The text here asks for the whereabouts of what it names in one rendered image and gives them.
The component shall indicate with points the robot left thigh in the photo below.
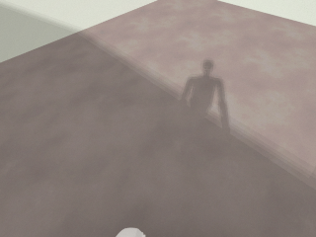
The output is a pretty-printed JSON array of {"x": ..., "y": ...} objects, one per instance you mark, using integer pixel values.
[{"x": 131, "y": 232}]

